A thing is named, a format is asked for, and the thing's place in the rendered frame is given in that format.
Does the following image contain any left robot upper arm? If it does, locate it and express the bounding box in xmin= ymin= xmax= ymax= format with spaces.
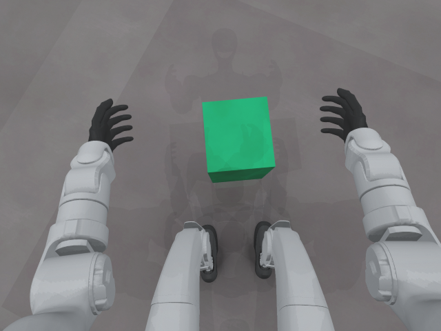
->
xmin=3 ymin=252 xmax=116 ymax=331

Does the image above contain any left robot hand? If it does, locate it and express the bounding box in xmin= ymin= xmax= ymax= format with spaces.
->
xmin=88 ymin=99 xmax=134 ymax=152

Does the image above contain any robot left forearm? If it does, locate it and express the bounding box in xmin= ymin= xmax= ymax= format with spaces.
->
xmin=30 ymin=141 xmax=116 ymax=314

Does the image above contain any carton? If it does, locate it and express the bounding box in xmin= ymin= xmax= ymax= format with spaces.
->
xmin=202 ymin=97 xmax=276 ymax=183

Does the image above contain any right robot thigh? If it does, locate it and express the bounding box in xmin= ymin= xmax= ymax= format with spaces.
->
xmin=264 ymin=227 xmax=335 ymax=331

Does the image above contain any robot left shin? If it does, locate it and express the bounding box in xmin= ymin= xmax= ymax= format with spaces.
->
xmin=177 ymin=221 xmax=213 ymax=271

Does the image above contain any right robot upper arm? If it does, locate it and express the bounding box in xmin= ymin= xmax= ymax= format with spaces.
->
xmin=365 ymin=241 xmax=441 ymax=331

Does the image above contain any robot right forearm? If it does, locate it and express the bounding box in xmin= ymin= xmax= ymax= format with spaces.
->
xmin=345 ymin=128 xmax=441 ymax=247

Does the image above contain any right robot hand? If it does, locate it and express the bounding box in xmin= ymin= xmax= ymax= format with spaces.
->
xmin=320 ymin=88 xmax=368 ymax=142

